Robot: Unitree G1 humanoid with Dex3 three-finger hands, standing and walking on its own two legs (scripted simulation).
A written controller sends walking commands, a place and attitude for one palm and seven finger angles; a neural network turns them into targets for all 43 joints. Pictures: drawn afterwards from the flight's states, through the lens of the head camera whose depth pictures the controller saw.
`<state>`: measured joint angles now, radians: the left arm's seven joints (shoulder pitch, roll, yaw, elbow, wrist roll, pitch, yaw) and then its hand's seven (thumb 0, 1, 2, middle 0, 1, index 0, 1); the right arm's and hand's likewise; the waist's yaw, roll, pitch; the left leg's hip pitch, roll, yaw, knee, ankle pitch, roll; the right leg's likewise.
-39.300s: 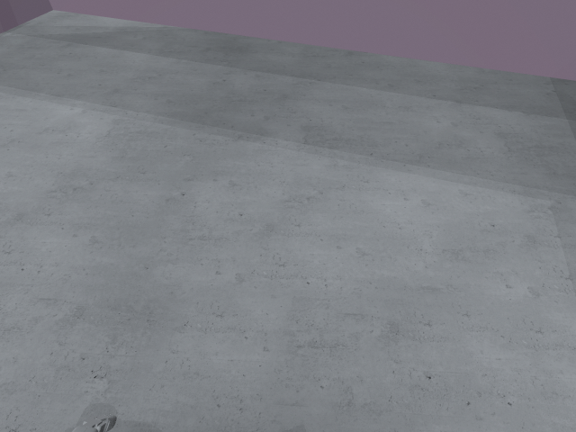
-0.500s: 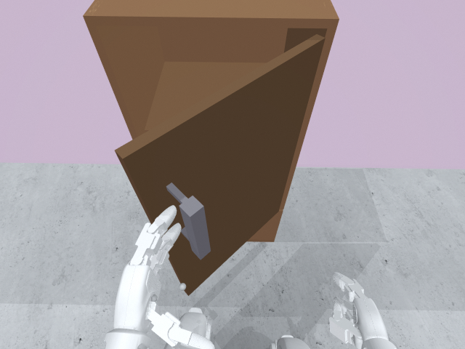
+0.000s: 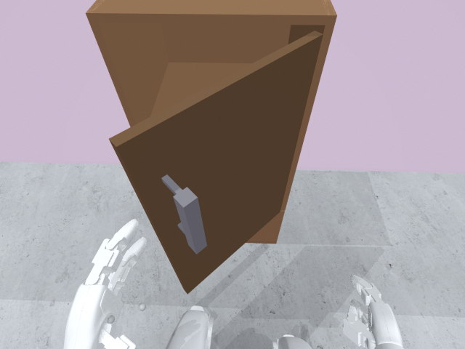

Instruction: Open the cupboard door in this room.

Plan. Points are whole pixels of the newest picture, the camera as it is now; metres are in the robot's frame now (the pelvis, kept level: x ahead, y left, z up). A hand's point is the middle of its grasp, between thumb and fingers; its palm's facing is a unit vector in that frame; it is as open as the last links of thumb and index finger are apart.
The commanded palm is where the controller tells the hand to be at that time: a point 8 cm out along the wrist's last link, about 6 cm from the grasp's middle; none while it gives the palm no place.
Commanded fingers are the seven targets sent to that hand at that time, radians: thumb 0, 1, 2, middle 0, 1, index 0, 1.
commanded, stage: draw the hand back to the body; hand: left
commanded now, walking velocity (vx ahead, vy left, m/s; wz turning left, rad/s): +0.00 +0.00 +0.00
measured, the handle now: (184, 215) +0.32 +0.11 +0.07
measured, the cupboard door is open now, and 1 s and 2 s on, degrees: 45 45 45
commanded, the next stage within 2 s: step back with the hand held close in 1.60 s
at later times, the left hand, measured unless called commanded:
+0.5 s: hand (84, 284) +0.18 +0.19 +0.15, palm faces +0.02 -1.00 -0.07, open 16.3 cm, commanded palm +0.15 +0.25 +0.16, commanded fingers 0.00 -0.32 0.38 -0.16 -0.30 -0.16 -0.30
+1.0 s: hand out of the picture +0.22 +0.27 +0.23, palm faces +0.36 -0.85 -0.39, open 11.8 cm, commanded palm +0.17 +0.31 +0.26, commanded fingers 0.00 0.55 0.75 -0.19 -0.30 -0.19 -0.30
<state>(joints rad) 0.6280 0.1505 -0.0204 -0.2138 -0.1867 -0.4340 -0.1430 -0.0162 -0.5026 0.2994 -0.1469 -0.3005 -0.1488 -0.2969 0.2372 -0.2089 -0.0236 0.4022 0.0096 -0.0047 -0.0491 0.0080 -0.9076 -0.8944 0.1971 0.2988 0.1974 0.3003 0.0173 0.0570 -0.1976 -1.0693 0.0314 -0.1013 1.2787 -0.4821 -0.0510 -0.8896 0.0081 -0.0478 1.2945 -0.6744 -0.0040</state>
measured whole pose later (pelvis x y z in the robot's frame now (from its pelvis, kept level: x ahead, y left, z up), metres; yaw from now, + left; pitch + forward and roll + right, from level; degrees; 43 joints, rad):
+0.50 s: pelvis +0.01 +0.01 +0.04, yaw +1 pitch +9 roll -3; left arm 0.65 0.24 0.10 -0.36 -0.26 -0.25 -0.18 -0.02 -0.49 0.30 -0.15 -0.30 -0.15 -0.30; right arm 0.28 -0.22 0.01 0.41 0.05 -0.04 -0.08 0.01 -0.91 -0.89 0.20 0.30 0.20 0.30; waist 0.01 0.07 -0.17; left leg -0.82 0.03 -0.09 1.07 -0.42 -0.03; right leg -0.62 0.00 -0.05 1.04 -0.58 0.02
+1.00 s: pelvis +0.04 +0.03 +0.10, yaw +0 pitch +0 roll -1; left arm 0.57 0.33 0.22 -0.45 -0.04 -0.01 0.13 -0.01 0.21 0.61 -0.18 -0.30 -0.18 -0.30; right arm 0.23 -0.21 0.07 0.52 0.01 -0.09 -0.12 0.01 -0.90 -0.89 0.20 0.30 0.20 0.30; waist 0.06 0.05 -0.06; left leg -0.35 0.00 -0.03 0.65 -0.29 0.00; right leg -0.18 -0.04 0.00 0.59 -0.41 0.04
